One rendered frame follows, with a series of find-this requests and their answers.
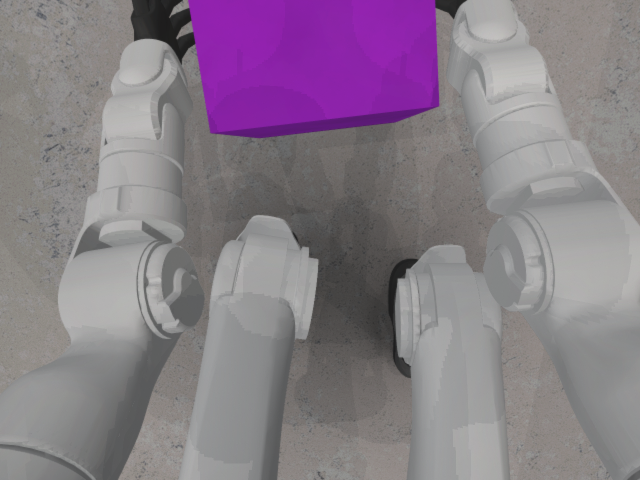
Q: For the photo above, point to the left robot forearm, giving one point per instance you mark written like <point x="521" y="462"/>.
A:
<point x="141" y="162"/>

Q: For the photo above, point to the left robot thigh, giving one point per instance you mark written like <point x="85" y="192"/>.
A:
<point x="236" y="422"/>

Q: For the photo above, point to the left robot hand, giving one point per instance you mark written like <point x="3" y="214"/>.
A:
<point x="150" y="20"/>

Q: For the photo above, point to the right robot forearm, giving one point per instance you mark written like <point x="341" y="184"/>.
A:
<point x="526" y="150"/>

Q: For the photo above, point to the left robot upper arm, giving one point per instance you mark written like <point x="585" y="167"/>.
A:
<point x="78" y="417"/>

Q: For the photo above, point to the robot right shin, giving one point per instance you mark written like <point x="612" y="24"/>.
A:
<point x="491" y="310"/>

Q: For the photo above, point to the carton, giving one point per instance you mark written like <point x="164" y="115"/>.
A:
<point x="281" y="67"/>

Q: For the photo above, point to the right robot upper arm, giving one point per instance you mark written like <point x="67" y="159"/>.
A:
<point x="573" y="271"/>

